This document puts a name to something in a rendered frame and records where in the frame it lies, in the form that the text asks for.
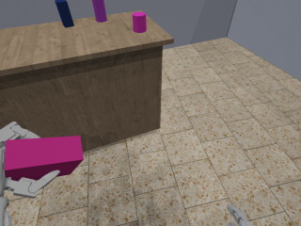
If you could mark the sponge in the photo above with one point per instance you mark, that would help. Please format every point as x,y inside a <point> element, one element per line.
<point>32,158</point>

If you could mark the table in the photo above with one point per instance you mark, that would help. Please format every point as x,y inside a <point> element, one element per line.
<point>98,80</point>

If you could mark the left robot forearm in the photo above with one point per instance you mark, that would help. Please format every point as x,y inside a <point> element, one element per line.
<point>5,217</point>

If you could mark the right robot hand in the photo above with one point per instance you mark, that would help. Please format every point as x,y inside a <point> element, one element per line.
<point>239,216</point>

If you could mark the left robot hand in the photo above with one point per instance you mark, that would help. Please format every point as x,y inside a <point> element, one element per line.
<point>25,187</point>

